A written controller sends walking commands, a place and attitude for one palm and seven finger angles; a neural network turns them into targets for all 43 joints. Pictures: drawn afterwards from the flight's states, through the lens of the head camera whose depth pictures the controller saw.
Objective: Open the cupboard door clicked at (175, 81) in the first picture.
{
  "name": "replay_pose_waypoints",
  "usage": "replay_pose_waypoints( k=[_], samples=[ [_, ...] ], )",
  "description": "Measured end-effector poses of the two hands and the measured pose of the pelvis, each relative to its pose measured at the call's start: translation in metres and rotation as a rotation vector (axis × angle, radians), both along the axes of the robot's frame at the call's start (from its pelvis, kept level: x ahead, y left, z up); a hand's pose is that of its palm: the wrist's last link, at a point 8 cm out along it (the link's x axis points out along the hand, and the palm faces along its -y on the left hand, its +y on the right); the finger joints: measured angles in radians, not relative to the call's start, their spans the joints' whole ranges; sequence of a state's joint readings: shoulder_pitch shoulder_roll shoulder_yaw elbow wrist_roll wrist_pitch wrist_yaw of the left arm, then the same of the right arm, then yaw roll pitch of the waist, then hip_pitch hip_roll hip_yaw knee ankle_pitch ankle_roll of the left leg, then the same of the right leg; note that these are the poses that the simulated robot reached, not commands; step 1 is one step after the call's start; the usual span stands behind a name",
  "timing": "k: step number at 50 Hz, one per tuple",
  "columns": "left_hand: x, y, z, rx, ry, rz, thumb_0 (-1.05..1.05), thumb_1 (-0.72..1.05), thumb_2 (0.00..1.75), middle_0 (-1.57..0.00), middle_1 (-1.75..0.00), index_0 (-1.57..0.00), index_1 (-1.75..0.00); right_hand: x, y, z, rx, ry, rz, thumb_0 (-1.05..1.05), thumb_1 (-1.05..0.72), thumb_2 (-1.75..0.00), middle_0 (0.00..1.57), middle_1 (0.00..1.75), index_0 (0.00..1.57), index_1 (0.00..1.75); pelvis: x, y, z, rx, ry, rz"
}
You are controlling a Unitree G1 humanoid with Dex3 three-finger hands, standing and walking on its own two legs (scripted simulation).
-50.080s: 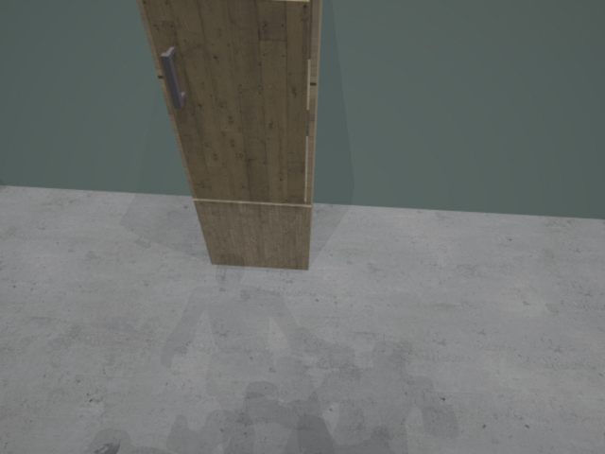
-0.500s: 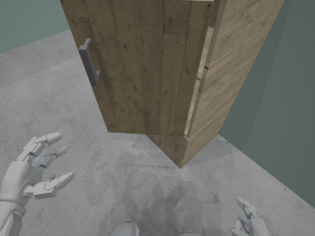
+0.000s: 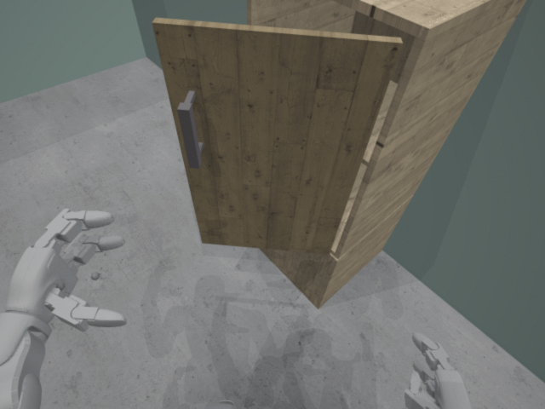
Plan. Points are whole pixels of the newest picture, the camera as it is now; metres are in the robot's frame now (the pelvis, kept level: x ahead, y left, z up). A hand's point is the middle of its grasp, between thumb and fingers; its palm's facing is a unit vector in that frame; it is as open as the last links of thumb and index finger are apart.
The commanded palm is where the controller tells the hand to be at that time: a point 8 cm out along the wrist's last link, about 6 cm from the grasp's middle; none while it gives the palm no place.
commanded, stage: raise the hand with hooked fingers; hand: left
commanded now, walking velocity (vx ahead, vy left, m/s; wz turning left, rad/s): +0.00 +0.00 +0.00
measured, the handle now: (193, 130) +0.54 +0.19 +0.09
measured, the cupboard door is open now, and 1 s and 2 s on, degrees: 44 44 44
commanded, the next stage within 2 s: move the hooked fingers beside the handle in 0.86 s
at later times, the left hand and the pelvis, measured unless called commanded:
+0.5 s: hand (80, 229) +0.30 +0.28 +0.12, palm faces +0.02 -1.00 -0.03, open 14.0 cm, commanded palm +0.27 +0.32 +0.12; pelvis +0.01 +0.00 +0.02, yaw +0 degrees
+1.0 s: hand (106, 236) +0.30 +0.24 +0.11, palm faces +0.03 -1.00 -0.03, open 14.0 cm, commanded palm +0.28 +0.30 +0.12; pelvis +0.01 -0.03 +0.02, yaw +0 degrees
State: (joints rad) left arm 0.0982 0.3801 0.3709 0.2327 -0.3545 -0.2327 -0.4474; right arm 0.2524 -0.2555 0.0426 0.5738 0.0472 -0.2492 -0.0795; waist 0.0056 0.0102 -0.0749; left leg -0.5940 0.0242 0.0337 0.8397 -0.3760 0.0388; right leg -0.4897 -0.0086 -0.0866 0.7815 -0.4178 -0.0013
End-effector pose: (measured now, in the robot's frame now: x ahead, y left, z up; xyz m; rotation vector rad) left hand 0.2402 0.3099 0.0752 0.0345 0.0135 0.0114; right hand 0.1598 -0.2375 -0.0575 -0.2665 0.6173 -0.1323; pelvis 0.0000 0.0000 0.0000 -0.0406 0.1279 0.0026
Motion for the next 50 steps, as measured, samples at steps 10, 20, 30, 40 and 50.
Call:
replay_pose_waypoints(
  k=[10, 20, 30, 40, 50],
  samples=[
    [0.016, 0.017, 0.021, 0.003, -0.005, 0.016, -0.01, -0.48, 0.31, -0.29, -1.18, -0.29, -1.18, 0.006, 0.018, 0.002, 0.021, 0.015, 0.027, 0.01, -0.90, -0.89, 0.21, 0.30, 0.20, 0.30, 0.003, 0.006, 0.007, -0.001, -0.022, 0.005],
    [0.035, 0.024, 0.043, 0.006, -0.011, 0.019, -0.01, -0.50, 0.30, -0.30, -1.20, -0.30, -1.20, -0.009, 0.004, 0.001, 0.009, 0.065, -0.013, 0.01, -0.90, -0.89, 0.21, 0.30, 0.20, 0.30, 0.005, 0.002, 0.013, 0.006, -0.038, 0.004],
    [0.039, 0.008, 0.038, -0.004, 0.014, 0.006, -0.01, -0.50, 0.30, -0.29, -1.20, -0.29, -1.20, -0.020, -0.019, 0.000, 0.000, 0.087, -0.054, 0.01, -0.90, -0.89, 0.21, 0.30, 0.20, 0.30, 0.006, -0.007, 0.016, 0.016, -0.036, -0.005],
    [0.037, -0.004, 0.040, 0.000, -0.002, 0.024, -0.01, -0.50, 0.30, -0.30, -1.20, -0.30, -1.20, -0.018, -0.030, -0.002, 0.007, 0.083, -0.063, 0.01, -0.90, -0.89, 0.21, 0.30, 0.20, 0.30, 0.007, -0.019, 0.016, 0.022, -0.042, -0.004],
    [0.037, -0.013, 0.038, -0.006, 0.010, 0.020, -0.01, -0.50, 0.30, -0.30, -1.20, -0.30, -1.20, -0.013, -0.037, -0.004, 0.021, 0.066, -0.062, 0.01, -0.90, -0.89, 0.21, 0.30, 0.20, 0.30, 0.006, -0.027, 0.015, 0.027, -0.040, -0.005]
  ],
)
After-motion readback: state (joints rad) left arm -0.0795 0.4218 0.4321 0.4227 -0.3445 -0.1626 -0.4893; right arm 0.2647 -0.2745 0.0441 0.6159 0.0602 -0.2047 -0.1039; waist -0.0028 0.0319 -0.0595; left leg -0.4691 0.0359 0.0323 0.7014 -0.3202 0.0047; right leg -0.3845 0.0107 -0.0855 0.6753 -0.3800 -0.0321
